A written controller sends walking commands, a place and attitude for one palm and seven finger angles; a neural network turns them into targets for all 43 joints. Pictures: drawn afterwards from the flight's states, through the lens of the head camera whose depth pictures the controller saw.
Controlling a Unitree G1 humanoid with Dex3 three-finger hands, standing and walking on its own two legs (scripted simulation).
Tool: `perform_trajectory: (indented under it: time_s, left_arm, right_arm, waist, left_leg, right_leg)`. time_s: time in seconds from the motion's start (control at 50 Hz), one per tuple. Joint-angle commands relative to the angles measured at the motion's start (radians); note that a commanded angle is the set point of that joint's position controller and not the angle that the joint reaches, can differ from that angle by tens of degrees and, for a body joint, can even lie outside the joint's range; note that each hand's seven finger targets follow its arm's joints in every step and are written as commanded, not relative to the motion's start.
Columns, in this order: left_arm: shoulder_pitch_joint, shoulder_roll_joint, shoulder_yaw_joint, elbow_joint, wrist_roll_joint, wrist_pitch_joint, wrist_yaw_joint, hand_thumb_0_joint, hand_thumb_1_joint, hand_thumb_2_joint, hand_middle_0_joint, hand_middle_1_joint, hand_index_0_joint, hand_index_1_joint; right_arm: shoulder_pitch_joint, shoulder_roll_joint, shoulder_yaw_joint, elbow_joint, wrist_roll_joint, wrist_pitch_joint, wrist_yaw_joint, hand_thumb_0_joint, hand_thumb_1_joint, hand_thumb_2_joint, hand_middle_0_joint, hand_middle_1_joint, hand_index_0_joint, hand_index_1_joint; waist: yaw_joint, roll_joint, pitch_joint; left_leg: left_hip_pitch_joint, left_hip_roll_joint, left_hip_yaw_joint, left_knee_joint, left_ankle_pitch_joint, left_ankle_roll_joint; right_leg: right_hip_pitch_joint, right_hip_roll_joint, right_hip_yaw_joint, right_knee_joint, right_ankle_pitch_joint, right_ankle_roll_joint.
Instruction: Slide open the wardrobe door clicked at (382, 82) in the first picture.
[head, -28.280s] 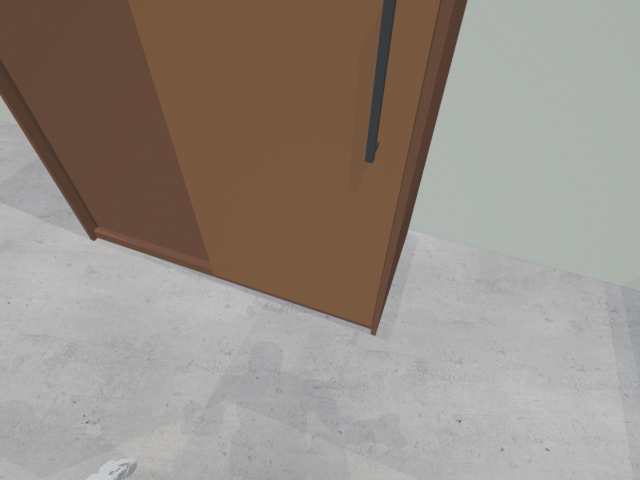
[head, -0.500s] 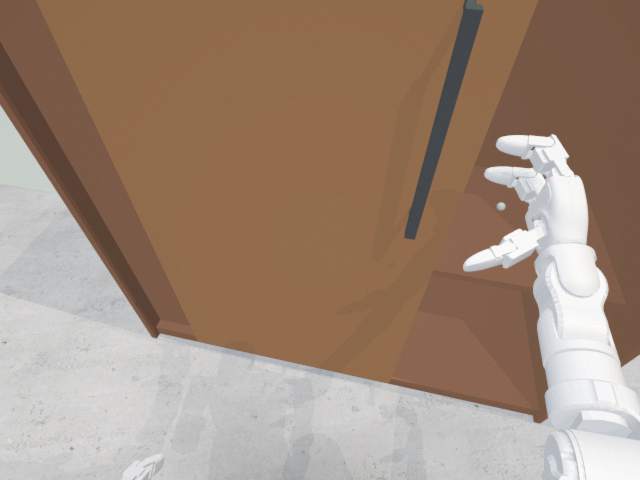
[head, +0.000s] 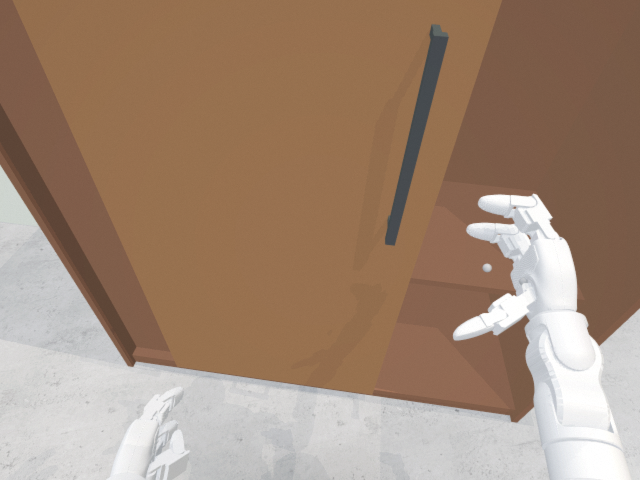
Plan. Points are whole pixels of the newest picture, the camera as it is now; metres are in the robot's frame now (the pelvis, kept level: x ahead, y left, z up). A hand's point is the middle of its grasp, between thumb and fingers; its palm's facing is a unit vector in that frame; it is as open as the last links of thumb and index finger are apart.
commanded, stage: slip the hand off the handle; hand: right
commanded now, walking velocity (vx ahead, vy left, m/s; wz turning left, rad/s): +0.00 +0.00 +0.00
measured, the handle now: (409, 152) +0.53 -0.11 +0.18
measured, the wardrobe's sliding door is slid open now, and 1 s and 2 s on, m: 0.44 0.44 0.44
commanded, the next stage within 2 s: draw the hand back to the body in 0.04 s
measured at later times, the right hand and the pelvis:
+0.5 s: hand (527, 280) +0.29 -0.20 +0.18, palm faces +0.11 +0.99 +0.00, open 14.7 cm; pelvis +0.02 +0.00 +0.01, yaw +0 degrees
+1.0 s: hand (595, 343) +0.23 -0.25 +0.16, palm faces +0.36 +0.89 -0.28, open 12.4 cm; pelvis +0.01 -0.01 +0.02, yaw +0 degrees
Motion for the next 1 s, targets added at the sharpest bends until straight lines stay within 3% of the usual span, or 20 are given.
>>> perform_trajectory:
  time_s: [0.0, 0.02, 0.06, 0.1, 0.14, 0.16, 0.18, 0.24, 0.28, 0.3, 0.36, 0.4, 0.52, 0.64, 0.66, 0.68, 0.72, 0.78, 0.9, 0.98]
  left_arm:
    - [-0.085, 0.109, 0.036, -0.143, 0.001, -0.063, 0.011, 0.0, 0.9, 0.9, -0.2, -0.3, -0.2, -0.3]
    - [-0.096, 0.105, 0.034, -0.147, 0.0, -0.068, 0.011, 0.0, 0.9, 0.9, -0.2, -0.3, -0.2, -0.3]
    - [-0.097, 0.107, 0.032, -0.136, 0.001, -0.073, 0.014, 0.0, 0.9, 0.9, -0.2, -0.3, -0.2, -0.3]
    - [-0.095, 0.113, 0.031, -0.128, 0.001, -0.07, 0.02, 0.0, 0.9, 0.9, -0.2, -0.3, -0.2, -0.3]
    - [-0.102, 0.106, 0.028, -0.129, 0.001, -0.073, 0.023, 0.0, 0.9, 0.9, -0.2, -0.3, -0.2, -0.3]
    - [-0.151, 0.106, 0.019, -0.126, -0.025, -0.073, 0.035, 0.0, 0.9, 0.9, -0.2, -0.3, -0.2, -0.3]
    - [-0.169, 0.105, 0.011, -0.14, -0.03, -0.076, 0.046, 0.0, 0.9, 0.9, -0.2, -0.3, -0.2, -0.3]
    - [-0.189, 0.098, 0.004, -0.153, -0.026, -0.082, 0.056, 0.0, 0.9, 0.9, -0.2, -0.3, -0.2, -0.3]
    - [-0.173, 0.089, 0.006, -0.162, -0.016, -0.088, 0.045, 0.0, 0.9, 0.9, -0.2, -0.3, -0.2, -0.3]
    - [-0.163, 0.092, 0.008, -0.165, -0.012, -0.092, 0.038, 0.0, 0.9, 0.9, -0.2, -0.3, -0.2, -0.3]
    - [-0.155, 0.095, 0.011, -0.161, -0.009, -0.091, 0.027, 0.0, 0.9, 0.9, -0.2, -0.3, -0.2, -0.3]
    - [-0.157, 0.101, 0.012, -0.154, -0.014, -0.086, 0.025, 0.0, 0.9, 0.9, -0.2, -0.3, -0.2, -0.3]
    - [-0.184, 0.091, 0.003, -0.173, -0.021, -0.066, 0.036, 0.0, 0.9, 0.9, -0.2, -0.3, -0.2, -0.3]
    - [-0.177, 0.085, -0.003, -0.171, -0.007, -0.097, 0.046, 0.0, 0.9, 0.9, -0.2, -0.3, -0.2, -0.3]
    - [-0.199, 0.089, -0.003, -0.162, 0.026, -0.098, 0.047, 0.0, 0.9, 0.9, -0.2, -0.3, -0.2, -0.3]
    - [-0.188, 0.08, -0.006, -0.142, 0.035, -0.094, 0.047, 0.0, 0.9, 0.9, -0.2, -0.3, -0.2, -0.3]
    - [-0.183, 0.078, -0.004, -0.14, 0.036, -0.082, 0.042, 0.0, 0.9, 0.9, -0.2, -0.3, -0.2, -0.3]
    - [-0.181, 0.078, 0.0, -0.133, 0.04, -0.06, 0.04, 0.0, 0.9, 0.9, -0.2, -0.3, -0.2, -0.3]
    - [-0.195, 0.084, 0.012, -0.127, 0.048, -0.045, 0.047, 0.0, 0.9, 0.9, -0.2, -0.3, -0.2, -0.3]
    - [-0.199, 0.078, 0.015, -0.122, 0.05, -0.053, 0.048, 0.0, 0.9, 0.9, -0.2, -0.3, -0.2, -0.3]
  right_arm:
    - [-0.323, -0.154, -0.05, -0.309, 0.02, -0.09, 0.003, 0.0, 0.55, -0.2, 0.25, 1.15, 0.25, 1.15]
    - [-0.311, -0.126, -0.024, -0.315, 0.02, -0.09, 0.007, 0.0, 0.55, -0.2, 0.25, 1.15, 0.25, 1.15]
    - [-0.323, -0.142, -0.041, -0.318, 0.023, -0.083, 0.007, 0.0, 0.55, -0.2, 0.25, 1.15, 0.25, 1.15]
    - [-0.326, -0.17, -0.057, -0.295, 0.02, -0.067, 0.003, 0.0, 0.55, -0.2, 0.25, 1.15, 0.25, 1.15]
    - [-0.329, -0.148, -0.045, -0.287, 0.021, -0.052, 0.004, 0.0, 0.55, -0.2, 0.25, 1.15, 0.25, 1.15]
    - [-0.283, -0.113, -0.107, -0.175, 0.142, 0.093, -0.007, 0.0, 0.55, -0.2, 0.25, 1.15, 0.25, 1.15]
    - [-0.346, -0.12, -0.087, -0.275, 0.147, 0.166, -0.011, 0.0, 0.55, -0.2, 0.25, 1.15, 0.25, 1.15]
    - [-0.316, -0.158, -0.122, -0.371, 0.121, 0.31, -0.043, 0.0, 0.55, -0.2, 0.25, 1.15, 0.25, 1.15]
    - [-0.27, -0.134, -0.098, -0.485, 0.076, 0.321, -0.066, 0.0, 0.55, -0.2, 0.25, 1.15, 0.25, 1.15]
    - [-0.225, -0.145, -0.109, -0.523, 0.067, 0.304, -0.072, 0.0, 0.55, -0.2, 0.25, 1.15, 0.25, 1.15]
    - [-0.058, -0.132, -0.143, -0.549, 0.098, 0.275, -0.047, 0.0, 0.55, -0.2, 0.25, 1.15, 0.25, 1.15]
    - [-0.005, -0.121, -0.143, -0.519, 0.119, 0.291, -0.015, 0.0, 0.55, -0.2, 0.25, 1.15, 0.25, 1.15]
    - [0.014, -0.13, -0.137, -0.639, 0.112, 0.392, 0.003, 0.0, 0.55, -0.2, 0.25, 1.15, 0.25, 1.15]
    - [0.021, -0.15, -0.156, -0.801, 0.114, 0.317, -0.009, 0.0, 0.369, -0.287, 0.244, 1.044, 0.244, 1.044]
    - [0.066, -0.281, -0.172, -0.823, -0.016, 0.246, -0.109, 0.0, 0.332, -0.305, 0.242, 1.023, 0.242, 1.023]
    - [0.145, -0.202, -0.139, -0.744, -0.026, 0.22, -0.146, 0.0, 0.296, -0.322, 0.241, 1.001, 0.241, 1.001]
    - [0.206, -0.174, -0.116, -0.736, -0.041, 0.192, -0.172, 0.0, 0.224, -0.357, 0.239, 0.959, 0.239, 0.959]
    - [0.259, -0.177, -0.131, -0.725, -0.06, 0.148, -0.196, 0.0, 0.115, -0.41, 0.235, 0.895, 0.235, 0.895]
    - [0.299, -0.235, -0.194, -0.742, -0.078, 0.095, -0.222, 0.0, -0.102, -0.515, 0.227, 0.767, 0.227, 0.767]
    - [0.325, -0.236, -0.207, -0.795, -0.088, 0.068, -0.235, 0.0, -0.248, -0.585, 0.223, 0.683, 0.223, 0.683]
  waist:
    - [0.02, 0.046, -0.166]
    - [0.02, 0.041, -0.145]
    - [0.021, 0.021, -0.135]
    - [0.027, 0.057, -0.122]
    - [0.022, 0.036, -0.117]
    - [-0.038, 0.019, -0.158]
    - [-0.029, 0.019, -0.169]
    - [-0.052, -0.007, -0.202]
    - [-0.044, -0.021, -0.229]
    - [-0.044, 0.033, -0.243]
    - [-0.046, 0.097, -0.21]
    - [-0.042, 0.124, -0.144]
    - [-0.037, -0.006, -0.061]
    - [-0.029, -0.034, -0.128]
    - [-0.042, -0.018, -0.032]
    - [-0.028, 0.012, 0.008]
    - [-0.028, 0.036, 0.023]
    - [-0.032, -0.022, 0.013]
    - [-0.041, 0.031, -0.004]
    - [-0.046, -0.055, -0.01]
  left_leg:
    - [-0.055, -0.016, -0.017, -0.13, 0.127, -0.002]
    - [-0.063, -0.015, -0.017, -0.13, 0.123, -0.002]
    - [-0.069, -0.013, -0.018, -0.135, 0.111, -0.002]
    - [-0.07, -0.011, -0.022, -0.145, 0.09, -0.005]
    - [-0.073, -0.008, -0.019, -0.147, 0.08, -0.003]
    - [0.001, 0.0, -0.024, -0.176, 0.063, 0.005]
    - [0.017, 0.007, -0.025, -0.194, 0.063, -0.001]
    - [0.058, 0.01, -0.019, -0.189, 0.161, 0.0]
    - [0.071, 0.003, 0.0, -0.164, 0.267, 0.003]
    - [0.092, 0.001, 0.006, -0.156, 0.319, 0.003]
    - [0.107, -0.005, 0.01, -0.147, 0.416, -0.006]
    - [0.088, -0.006, 0.014, -0.161, 0.385, -0.009]
    - [0.037, -0.005, 0.014, -0.195, 0.257, -0.003]
    - [0.058, -0.015, 0.025, -0.183, 0.249, 0.006]
    - [0.028, 0.002, -0.017, -0.266, 0.21, -0.002]
    - [0.023, 0.007, -0.006, -0.268, 0.178, -0.002]
    - [0.041, 0.008, -0.005, -0.274, 0.151, -0.002]
    - [0.077, 0.008, -0.009, -0.285, 0.136, 0.0]
    - [0.12, 0.007, -0.015, -0.327, 0.118, -0.004]
    - [0.138, 0.007, -0.01, -0.324, 0.14, 0.003]
  right_leg:
    - [0.182, 0.018, 0.021, -0.083, 0.061, -0.043]
    - [0.179, 0.02, 0.023, -0.086, 0.053, -0.043]
    - [0.18, 0.022, 0.024, -0.089, 0.04, -0.04]
    - [0.164, 0.021, 0.025, -0.088, 0.025, -0.042]
    - [0.166, 0.023, 0.029, -0.094, 0.015, -0.039]
    - [0.155, 0.028, 0.033, -0.126, -0.028, -0.032]
    - [0.175, 0.03, 0.029, -0.136, -0.019, -0.036]
    - [0.213, 0.031, 0.026, -0.144, 0.084, -0.042]
    - [0.268, 0.028, 0.023, -0.139, 0.187, -0.042]
    - [0.274, 0.022, 0.024, -0.132, 0.236, -0.044]
    - [0.272, 0.021, 0.01, -0.131, 0.282, -0.045]
    - [0.251, 0.019, 0.008, -0.136, 0.252, -0.044]
    - [0.258, 0.023, 0.015, -0.164, 0.179, -0.039]
    - [0.319, 0.019, 0.038, -0.164, 0.199, -0.033]
    - [0.294, 0.032, 0.029, -0.184, 0.153, -0.039]
    - [0.285, 0.029, 0.029, -0.195, 0.125, -0.038]
    - [0.281, 0.02, 0.031, -0.214, 0.101, -0.037]
    - [0.302, 0.016, 0.023, -0.244, 0.087, -0.031]
    - [0.329, 0.013, 0.013, -0.271, 0.083, -0.037]
    - [0.348, 0.014, 0.018, -0.284, 0.1, -0.029]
